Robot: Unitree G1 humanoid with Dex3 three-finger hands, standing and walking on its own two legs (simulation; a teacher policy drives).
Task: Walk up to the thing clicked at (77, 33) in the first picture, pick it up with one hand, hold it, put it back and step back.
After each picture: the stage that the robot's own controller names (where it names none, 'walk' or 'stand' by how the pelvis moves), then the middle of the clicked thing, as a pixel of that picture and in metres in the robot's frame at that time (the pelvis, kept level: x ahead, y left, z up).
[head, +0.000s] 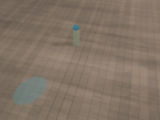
stand; (76, 35) +1.45 +0.16 -0.65
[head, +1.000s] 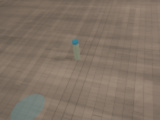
walk; (76, 50) +1.34 +0.25 -0.64
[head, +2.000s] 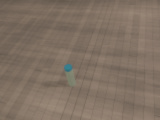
walk; (70, 75) +0.89 +0.28 -0.65
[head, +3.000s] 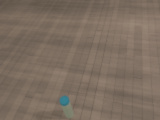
walk; (67, 107) +0.57 +0.25 -0.65
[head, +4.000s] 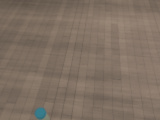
stand; (43, 119) +0.43 +0.31 -0.62
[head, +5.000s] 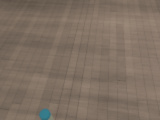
stand; out of the picture +0.43 +0.30 -0.63
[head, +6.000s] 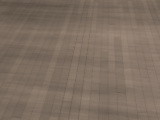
stand; out of the picture +0.40 +0.29 -0.65
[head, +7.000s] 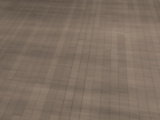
stand; out of the picture +0.38 +0.29 -0.66
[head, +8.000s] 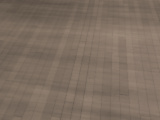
stand; out of the picture +0.38 +0.29 -0.66
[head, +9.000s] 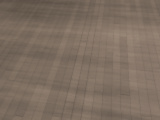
stand; out of the picture +0.37 +0.28 -0.66
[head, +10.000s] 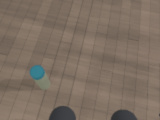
go down; (41, 78) +0.44 +0.27 -0.43
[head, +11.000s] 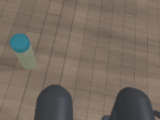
go down; (25, 54) +0.47 +0.29 -0.27
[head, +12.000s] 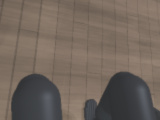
close in; out of the picture +0.45 +0.32 -0.20
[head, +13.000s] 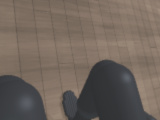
close; out of the picture +0.45 +0.35 -0.16
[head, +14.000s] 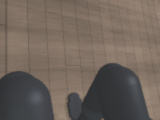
lift; out of the picture +0.40 +0.32 -0.16
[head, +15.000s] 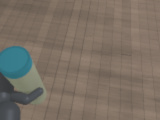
lift; (27, 81) +0.33 +0.20 +0.03
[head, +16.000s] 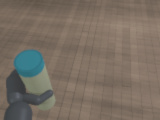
hold; (38, 84) +0.32 +0.18 +0.06
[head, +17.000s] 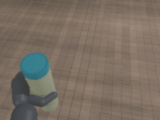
hold; (43, 86) +0.32 +0.17 +0.04
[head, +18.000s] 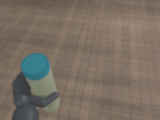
crouch; (44, 87) +0.32 +0.16 +0.04
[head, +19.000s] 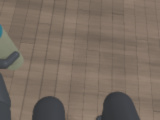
crouch; (2, 48) +0.44 +0.26 -0.05
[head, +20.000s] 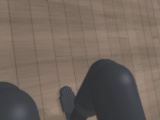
lower; out of the picture +0.45 +0.33 -0.17
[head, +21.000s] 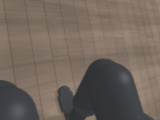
lower; out of the picture +0.45 +0.35 -0.16
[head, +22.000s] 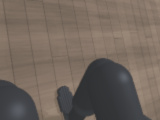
lower; out of the picture +0.45 +0.35 -0.16
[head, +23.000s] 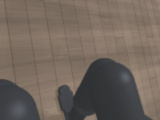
lower; out of the picture +0.44 +0.35 -0.17
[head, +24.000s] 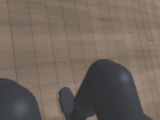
loosen; out of the picture +0.44 +0.35 -0.16
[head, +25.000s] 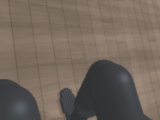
withdraw; out of the picture +0.45 +0.35 -0.17
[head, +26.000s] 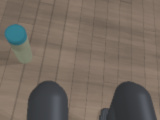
walk; (21, 47) +0.47 +0.29 -0.24
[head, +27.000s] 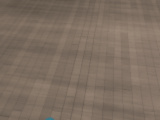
stand; out of the picture +0.41 +0.24 -0.59
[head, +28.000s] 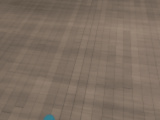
stand; out of the picture +0.42 +0.26 -0.60
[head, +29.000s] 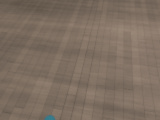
stand; out of the picture +0.42 +0.25 -0.60
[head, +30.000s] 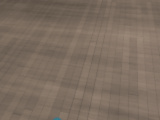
stand; out of the picture +0.43 +0.25 -0.65
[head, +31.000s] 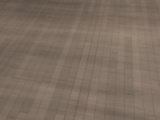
stand; out of the picture +0.40 +0.27 -0.66
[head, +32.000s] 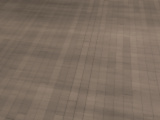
walk; out of the picture +0.40 +0.27 -0.66
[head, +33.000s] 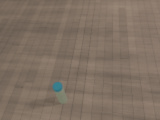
walk; (60, 93) +0.60 +0.28 -0.64
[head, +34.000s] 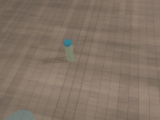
walk; (69, 51) +1.01 +0.22 -0.63
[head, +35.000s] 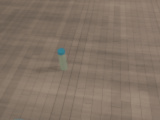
stand; (62, 59) +1.04 +0.28 -0.63
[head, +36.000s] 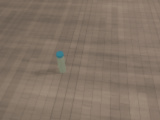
stand; (61, 62) +1.02 +0.28 -0.66
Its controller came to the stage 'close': yes
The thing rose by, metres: 0.69
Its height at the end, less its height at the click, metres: +0.00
